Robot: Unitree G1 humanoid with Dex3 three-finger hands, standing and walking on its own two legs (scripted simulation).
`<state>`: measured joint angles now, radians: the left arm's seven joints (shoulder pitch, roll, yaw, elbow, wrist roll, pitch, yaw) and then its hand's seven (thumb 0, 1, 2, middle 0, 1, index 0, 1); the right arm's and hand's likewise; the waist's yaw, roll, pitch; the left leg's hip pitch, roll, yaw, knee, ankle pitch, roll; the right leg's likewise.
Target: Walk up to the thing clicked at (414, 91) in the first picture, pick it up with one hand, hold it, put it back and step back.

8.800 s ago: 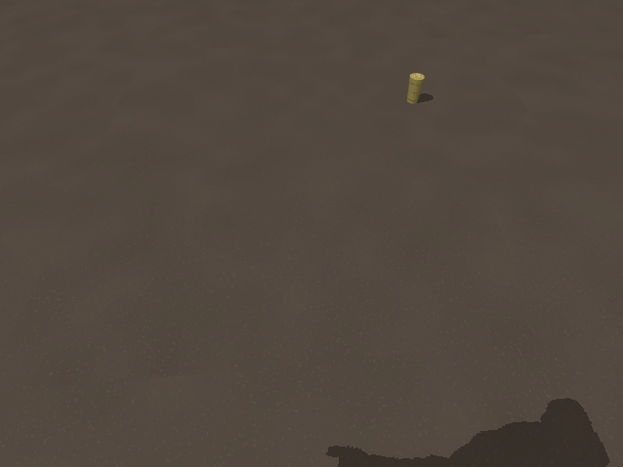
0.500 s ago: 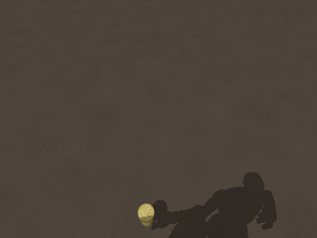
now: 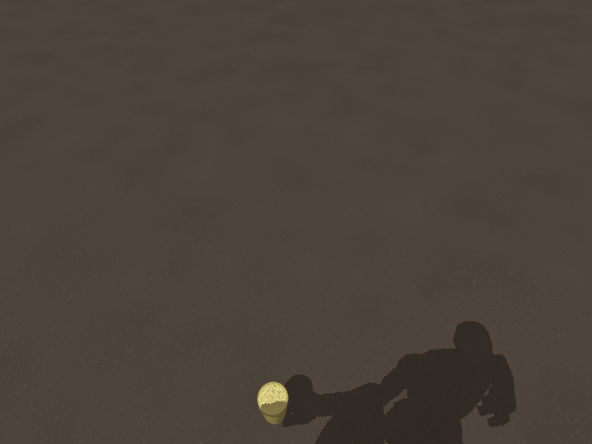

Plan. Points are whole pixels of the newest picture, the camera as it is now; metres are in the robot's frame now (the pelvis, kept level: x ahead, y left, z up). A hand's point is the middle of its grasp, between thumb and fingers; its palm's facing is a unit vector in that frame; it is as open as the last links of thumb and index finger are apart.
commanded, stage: stand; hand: left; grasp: from the side
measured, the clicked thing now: (273, 405) +0.35 +0.09 -0.70
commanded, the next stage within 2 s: go down in 0.66 s
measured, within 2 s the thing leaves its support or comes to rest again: neither
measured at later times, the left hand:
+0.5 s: hand out of the picture +0.07 +0.25 -0.16, palm faces -0.02 -0.94 -0.34, open 7.4 cm
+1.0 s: hand out of the picture +0.16 +0.25 -0.17, palm faces +0.05 -0.95 -0.30, open 10.8 cm
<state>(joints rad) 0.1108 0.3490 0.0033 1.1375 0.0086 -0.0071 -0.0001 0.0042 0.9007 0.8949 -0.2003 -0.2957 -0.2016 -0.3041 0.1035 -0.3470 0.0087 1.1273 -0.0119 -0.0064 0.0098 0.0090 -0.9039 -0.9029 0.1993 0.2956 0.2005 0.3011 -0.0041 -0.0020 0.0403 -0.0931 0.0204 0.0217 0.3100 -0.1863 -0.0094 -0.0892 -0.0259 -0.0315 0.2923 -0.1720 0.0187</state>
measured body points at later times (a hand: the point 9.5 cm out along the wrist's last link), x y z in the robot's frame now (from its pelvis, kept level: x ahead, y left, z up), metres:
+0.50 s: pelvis +0.00 +0.00 +0.00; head +0.01 +0.00 +0.45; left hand +0.07 +0.30 -0.14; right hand +0.08 -0.30 -0.13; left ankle -0.01 +0.12 -0.75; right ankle -0.01 -0.13 -0.75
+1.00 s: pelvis -0.02 +0.00 -0.02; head +0.04 +0.01 +0.43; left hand +0.15 +0.30 -0.15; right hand +0.08 -0.27 -0.14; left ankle -0.01 +0.12 -0.75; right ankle -0.01 -0.13 -0.75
